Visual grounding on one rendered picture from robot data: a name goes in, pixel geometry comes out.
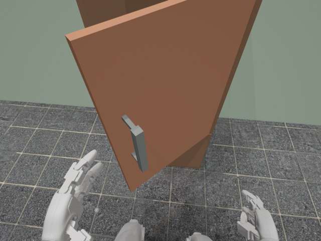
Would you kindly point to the left robot thigh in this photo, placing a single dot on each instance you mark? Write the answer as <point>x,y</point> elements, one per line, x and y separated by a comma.
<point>131,231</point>

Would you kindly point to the cupboard door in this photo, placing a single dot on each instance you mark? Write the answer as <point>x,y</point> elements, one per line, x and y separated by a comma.
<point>165,67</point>

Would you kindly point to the left robot hand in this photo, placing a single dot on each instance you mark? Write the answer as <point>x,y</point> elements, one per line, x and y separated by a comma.
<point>67,202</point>

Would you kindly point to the right robot hand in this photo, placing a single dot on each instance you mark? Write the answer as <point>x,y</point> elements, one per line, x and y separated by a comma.
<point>261,222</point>

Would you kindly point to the handle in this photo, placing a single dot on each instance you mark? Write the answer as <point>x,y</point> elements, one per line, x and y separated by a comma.
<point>139,143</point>

